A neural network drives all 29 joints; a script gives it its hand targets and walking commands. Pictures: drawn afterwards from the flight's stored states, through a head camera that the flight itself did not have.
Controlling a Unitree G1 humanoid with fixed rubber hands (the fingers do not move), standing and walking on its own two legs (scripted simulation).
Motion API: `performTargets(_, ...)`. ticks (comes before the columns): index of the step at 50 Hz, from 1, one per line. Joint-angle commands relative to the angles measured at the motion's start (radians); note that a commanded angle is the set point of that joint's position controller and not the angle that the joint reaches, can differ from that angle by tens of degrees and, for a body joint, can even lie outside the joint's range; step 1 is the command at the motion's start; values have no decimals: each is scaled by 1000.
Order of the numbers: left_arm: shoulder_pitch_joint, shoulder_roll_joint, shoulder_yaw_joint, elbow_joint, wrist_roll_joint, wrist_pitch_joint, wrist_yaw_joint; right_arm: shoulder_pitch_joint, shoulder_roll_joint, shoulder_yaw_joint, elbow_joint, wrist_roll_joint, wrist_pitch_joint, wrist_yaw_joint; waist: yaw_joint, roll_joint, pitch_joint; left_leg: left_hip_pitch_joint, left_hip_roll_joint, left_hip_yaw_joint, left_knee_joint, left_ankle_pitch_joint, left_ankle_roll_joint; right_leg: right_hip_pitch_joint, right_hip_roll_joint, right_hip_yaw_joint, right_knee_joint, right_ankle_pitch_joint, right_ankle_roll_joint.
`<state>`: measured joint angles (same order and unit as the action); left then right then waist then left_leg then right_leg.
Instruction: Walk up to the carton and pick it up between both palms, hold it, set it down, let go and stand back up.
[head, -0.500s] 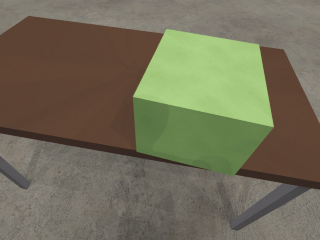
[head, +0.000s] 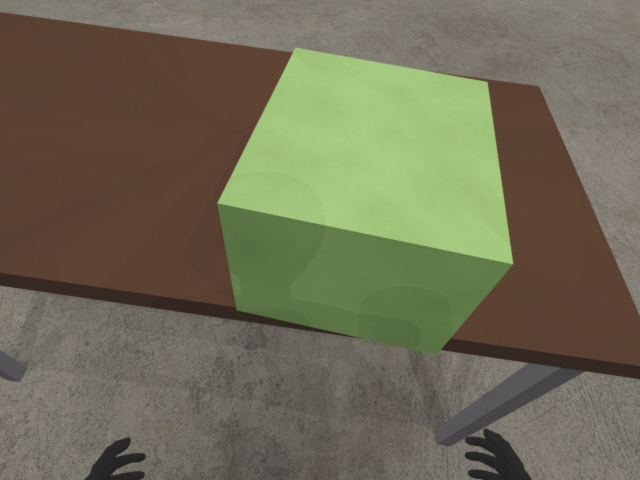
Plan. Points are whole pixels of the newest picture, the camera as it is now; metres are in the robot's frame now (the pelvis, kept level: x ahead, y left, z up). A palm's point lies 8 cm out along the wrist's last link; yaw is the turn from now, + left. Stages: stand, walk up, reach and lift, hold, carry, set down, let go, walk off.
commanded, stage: reach and lift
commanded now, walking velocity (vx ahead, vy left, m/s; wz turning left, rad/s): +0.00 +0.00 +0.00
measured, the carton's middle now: (363, 195) +0.48 -0.02 +0.08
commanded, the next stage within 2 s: none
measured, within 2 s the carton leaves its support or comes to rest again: neither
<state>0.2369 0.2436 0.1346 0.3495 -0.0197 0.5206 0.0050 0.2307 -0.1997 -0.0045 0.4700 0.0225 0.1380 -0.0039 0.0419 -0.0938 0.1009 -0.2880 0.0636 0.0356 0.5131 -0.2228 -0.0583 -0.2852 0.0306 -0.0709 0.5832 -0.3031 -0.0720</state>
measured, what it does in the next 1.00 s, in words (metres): shifts its weight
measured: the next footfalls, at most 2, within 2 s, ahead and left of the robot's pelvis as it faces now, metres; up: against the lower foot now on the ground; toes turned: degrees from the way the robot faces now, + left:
none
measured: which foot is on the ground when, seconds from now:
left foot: down 0.00-1.00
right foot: down 0.00-1.00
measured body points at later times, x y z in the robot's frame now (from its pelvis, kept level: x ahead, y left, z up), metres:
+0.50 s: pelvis +0.02 +0.04 +0.02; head +0.03 +0.05 +0.47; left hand +0.17 +0.27 -0.06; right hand +0.19 -0.22 -0.03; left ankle +0.03 +0.16 -0.73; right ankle +0.01 -0.06 -0.73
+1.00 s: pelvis +0.02 +0.05 +0.02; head +0.01 +0.06 +0.47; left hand +0.20 +0.25 +0.00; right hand +0.18 -0.22 +0.02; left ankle +0.03 +0.16 -0.73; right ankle +0.01 -0.06 -0.73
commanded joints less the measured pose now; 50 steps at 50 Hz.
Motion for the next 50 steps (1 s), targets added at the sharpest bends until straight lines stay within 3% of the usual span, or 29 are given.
performTargets(1,-138,200,27,-232,-62,-172,-6,-46,-25,-23,-172,-6,-136,-20,-25,123,-297,51,-44,60,-56,41,30,128,-147,139,-155,433,123)
performTargets(4,-33,188,10,-228,-81,-204,-20,20,-66,-31,-120,8,-181,-40,-45,121,-307,149,-55,44,-81,162,15,181,-115,99,-165,575,123)
performTargets(7,75,168,4,-227,-80,-205,-28,50,-116,-44,-97,20,-205,-48,-49,98,-270,244,-71,33,-110,293,2,207,-70,58,-208,600,120)
performTargets(10,124,147,-4,-223,-74,-198,-25,36,-141,-56,-115,26,-207,-42,-39,68,-193,282,-80,28,-142,342,-3,194,-34,37,-267,509,110)
performTargets(14,107,133,-21,-239,-77,-208,-10,9,-135,-74,-203,23,-187,-18,-18,38,-120,272,-78,33,-181,294,7,154,-14,33,-326,335,91)
performTargets(15,-4,124,-30,-166,-83,-197,-8,-74,-129,-97,-210,-9,-170,-15,-8,-3,-86,265,-78,51,-216,179,42,92,6,14,-335,213,110)
performTargets(18,-55,116,-58,-255,-108,-213,22,-65,-104,-113,-303,-1,-135,15,6,25,-50,236,-63,54,-248,83,46,58,-8,31,-360,108,88)
performTargets(23,-24,81,-86,-403,-99,-249,78,30,-156,-126,-340,67,-88,73,-10,139,-132,300,-55,44,-232,191,12,68,-7,61,-350,197,51)
performTargets(26,35,67,-78,-427,-74,-245,80,81,-189,-136,-319,102,-81,90,-22,161,-157,356,-60,31,-212,283,1,75,-3,72,-357,270,43)
performTargets(33,115,38,-86,-489,-62,-249,74,104,-237,-156,-389,140,-107,91,-22,118,-150,374,-65,14,-207,370,0,105,14,73,-365,379,41)
performTargets(40,113,35,-116,-545,-105,-299,87,125,-234,-180,-530,151,-109,94,-11,71,-91,339,-62,16,-232,292,7,75,13,82,-379,333,35)
performTargets(50,153,68,-122,-623,-139,-363,95,209,-221,-190,-645,195,-106,83,-19,53,-107,340,-64,11,-236,240,16,67,-5,111,-377,322,38)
